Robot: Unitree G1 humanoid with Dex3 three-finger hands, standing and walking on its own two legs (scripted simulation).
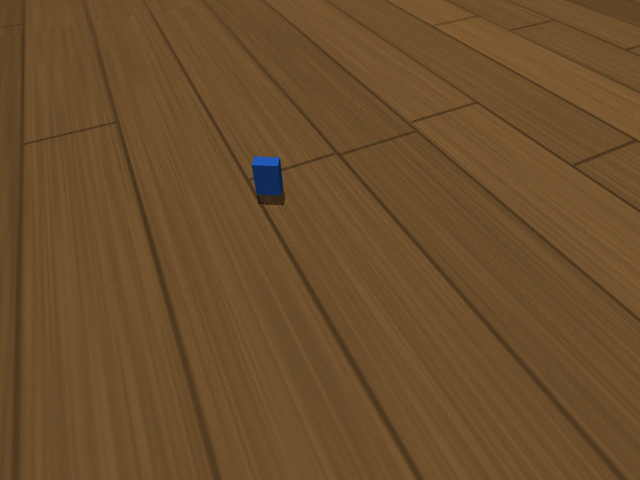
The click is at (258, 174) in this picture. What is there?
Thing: carton on end
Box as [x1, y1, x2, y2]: [252, 156, 282, 195]
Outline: 254,156 252,162 252,169 256,193 280,195 282,182 279,157
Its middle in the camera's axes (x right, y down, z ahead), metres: -0.25 -0.31 +1.82
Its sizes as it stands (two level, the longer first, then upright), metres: 0.119 0.065 0.176
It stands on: the floor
